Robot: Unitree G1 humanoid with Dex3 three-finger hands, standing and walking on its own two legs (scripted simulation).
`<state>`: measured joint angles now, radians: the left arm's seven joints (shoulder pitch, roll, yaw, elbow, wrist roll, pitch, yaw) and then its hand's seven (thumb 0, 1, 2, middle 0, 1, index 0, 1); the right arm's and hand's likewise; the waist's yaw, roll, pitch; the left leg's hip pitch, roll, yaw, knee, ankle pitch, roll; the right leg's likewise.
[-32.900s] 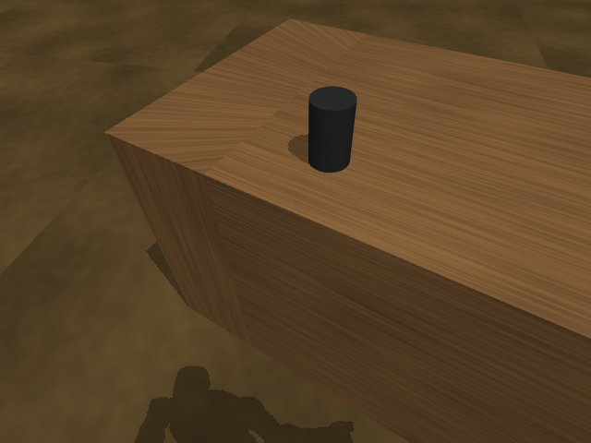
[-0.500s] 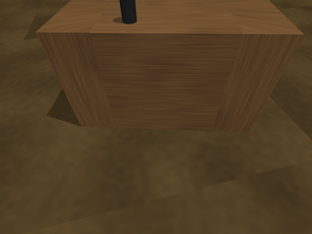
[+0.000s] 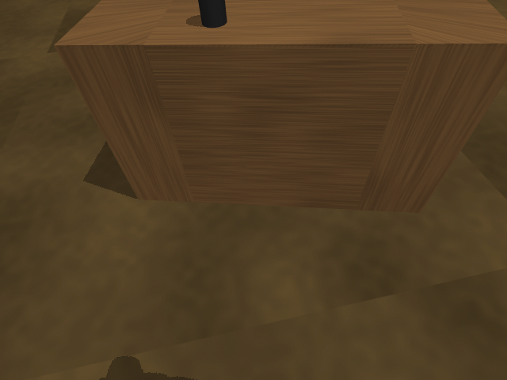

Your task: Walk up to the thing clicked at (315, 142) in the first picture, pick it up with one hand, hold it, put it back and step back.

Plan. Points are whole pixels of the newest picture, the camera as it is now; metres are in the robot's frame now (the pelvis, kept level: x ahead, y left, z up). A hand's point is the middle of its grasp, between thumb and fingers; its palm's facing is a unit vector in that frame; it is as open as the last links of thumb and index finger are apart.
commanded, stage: step back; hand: left
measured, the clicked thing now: (211, 0) +1.15 +0.17 +0.11
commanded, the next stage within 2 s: stand in 0.22 s
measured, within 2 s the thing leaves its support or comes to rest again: neither
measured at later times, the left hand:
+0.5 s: hand out of the picture +0.10 +0.26 -0.13, palm faces -0.04 -0.94 -0.34, open 7.4 cm
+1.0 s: hand out of the picture +0.11 +0.25 -0.13, palm faces -0.06 -0.94 -0.35, open 7.4 cm
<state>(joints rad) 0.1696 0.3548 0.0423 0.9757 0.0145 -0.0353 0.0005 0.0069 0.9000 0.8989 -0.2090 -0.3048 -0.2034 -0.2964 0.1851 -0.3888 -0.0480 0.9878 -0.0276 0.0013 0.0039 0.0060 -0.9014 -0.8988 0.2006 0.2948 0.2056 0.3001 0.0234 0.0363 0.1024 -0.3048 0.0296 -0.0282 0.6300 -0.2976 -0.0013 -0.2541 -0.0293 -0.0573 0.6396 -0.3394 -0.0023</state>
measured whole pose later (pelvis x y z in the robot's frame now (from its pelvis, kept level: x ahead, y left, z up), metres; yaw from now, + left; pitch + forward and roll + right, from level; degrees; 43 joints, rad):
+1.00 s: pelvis +0.01 +0.00 +0.02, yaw -2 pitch -2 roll +0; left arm 0.09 0.36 0.00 1.14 0.01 -0.02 -0.01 0.01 0.90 0.90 -0.20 -0.30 -0.20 -0.30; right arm 0.10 -0.35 0.00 1.15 -0.01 -0.01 0.02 0.01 -0.90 -0.90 0.20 0.29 0.21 0.30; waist -0.01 0.00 0.05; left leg -0.13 0.04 0.01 0.32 -0.15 -0.03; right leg -0.10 -0.01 -0.01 0.33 -0.19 0.01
